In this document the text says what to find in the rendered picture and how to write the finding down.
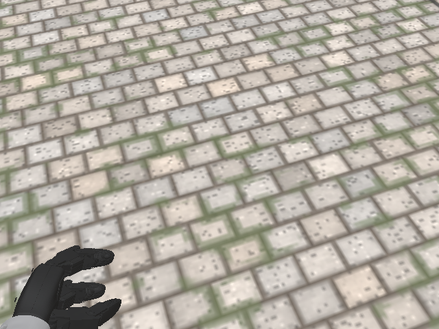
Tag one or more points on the robot left hand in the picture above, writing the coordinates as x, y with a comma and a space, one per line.
47, 296

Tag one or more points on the robot left forearm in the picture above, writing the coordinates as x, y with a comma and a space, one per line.
25, 322

